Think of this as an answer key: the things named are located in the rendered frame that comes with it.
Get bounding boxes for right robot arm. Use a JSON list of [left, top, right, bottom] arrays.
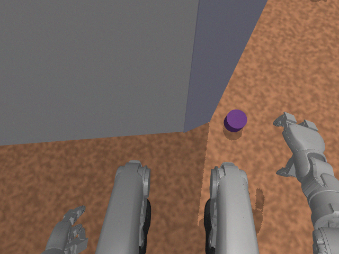
[[293, 149, 339, 254]]

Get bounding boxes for tin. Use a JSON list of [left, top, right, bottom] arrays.
[[224, 110, 247, 132]]

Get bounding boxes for right robot hand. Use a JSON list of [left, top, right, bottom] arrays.
[[273, 112, 325, 178]]

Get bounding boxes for right robot foot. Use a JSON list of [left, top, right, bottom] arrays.
[[204, 199, 215, 254]]

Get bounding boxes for left robot foot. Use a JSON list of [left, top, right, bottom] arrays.
[[139, 199, 151, 254]]

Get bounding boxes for left robot hand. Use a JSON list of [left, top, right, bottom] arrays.
[[45, 205, 88, 254]]

